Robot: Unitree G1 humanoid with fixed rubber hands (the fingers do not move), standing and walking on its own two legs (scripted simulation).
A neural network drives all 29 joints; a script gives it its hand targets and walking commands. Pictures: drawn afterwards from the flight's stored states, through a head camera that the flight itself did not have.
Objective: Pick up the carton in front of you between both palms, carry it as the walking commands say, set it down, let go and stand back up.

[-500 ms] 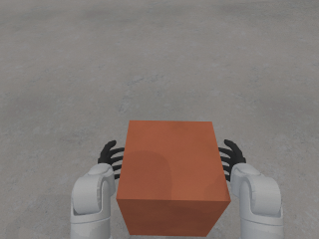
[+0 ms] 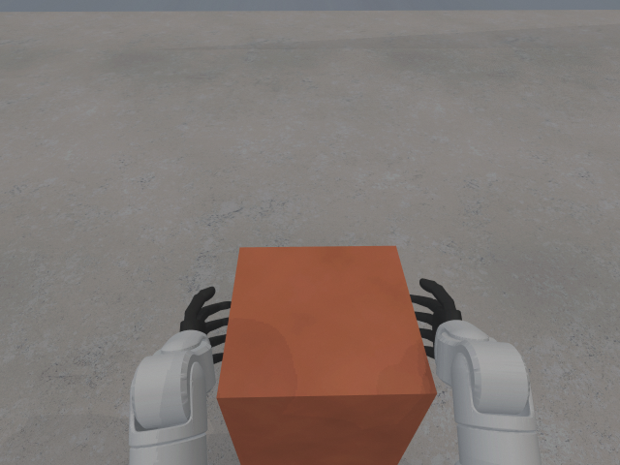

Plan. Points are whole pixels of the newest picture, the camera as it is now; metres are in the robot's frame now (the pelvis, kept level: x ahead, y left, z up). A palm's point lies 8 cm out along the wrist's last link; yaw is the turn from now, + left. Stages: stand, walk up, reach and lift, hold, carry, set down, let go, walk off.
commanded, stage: carry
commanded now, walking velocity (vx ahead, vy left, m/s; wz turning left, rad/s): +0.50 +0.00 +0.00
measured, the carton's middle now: (318, 362) +0.28 +0.01 -0.02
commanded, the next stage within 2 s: none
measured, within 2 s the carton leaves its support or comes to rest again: neither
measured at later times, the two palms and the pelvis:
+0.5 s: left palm (249, 170) +0.58 +0.13 +0.09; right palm (416, 165) +0.60 -0.17 +0.08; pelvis +0.32 -0.04 +0.00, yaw +4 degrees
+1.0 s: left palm (243, 120) +0.77 +0.17 +0.08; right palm (382, 108) +0.79 -0.13 +0.10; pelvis +0.51 +0.00 +0.01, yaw +1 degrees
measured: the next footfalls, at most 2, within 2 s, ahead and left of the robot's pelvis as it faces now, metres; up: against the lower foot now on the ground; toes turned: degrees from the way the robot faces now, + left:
right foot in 0.38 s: +0.46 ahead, -0.10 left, +0.00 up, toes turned -3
left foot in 0.80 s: +0.56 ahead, +0.14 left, +0.00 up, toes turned -15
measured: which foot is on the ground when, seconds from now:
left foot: down 0.00-0.42, up 0.44-0.78, down 0.80-1.00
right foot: up 0.00-0.36, down 0.38-1.00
